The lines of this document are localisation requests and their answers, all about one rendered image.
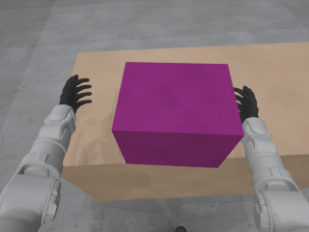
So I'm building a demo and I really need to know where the robot left hand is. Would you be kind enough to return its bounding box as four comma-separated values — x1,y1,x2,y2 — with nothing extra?
59,74,92,114

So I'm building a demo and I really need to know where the robot right hand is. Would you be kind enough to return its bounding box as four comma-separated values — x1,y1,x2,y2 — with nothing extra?
234,85,259,124

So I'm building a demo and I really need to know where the robot left forearm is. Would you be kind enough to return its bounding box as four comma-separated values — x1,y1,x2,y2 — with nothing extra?
0,104,76,211

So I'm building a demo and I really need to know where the pedestal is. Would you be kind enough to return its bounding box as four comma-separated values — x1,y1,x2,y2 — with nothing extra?
60,42,309,202

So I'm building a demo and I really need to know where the robot right forearm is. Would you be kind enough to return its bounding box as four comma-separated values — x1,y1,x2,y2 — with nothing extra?
240,117,309,207

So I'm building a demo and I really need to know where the carton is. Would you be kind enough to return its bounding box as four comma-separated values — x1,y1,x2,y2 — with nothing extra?
111,62,244,168

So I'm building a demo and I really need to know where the robot right upper arm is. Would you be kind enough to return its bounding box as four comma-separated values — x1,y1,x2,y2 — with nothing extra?
253,189,309,232

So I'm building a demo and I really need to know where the robot left upper arm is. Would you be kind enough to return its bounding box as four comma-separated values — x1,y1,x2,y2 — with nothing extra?
0,174,62,232

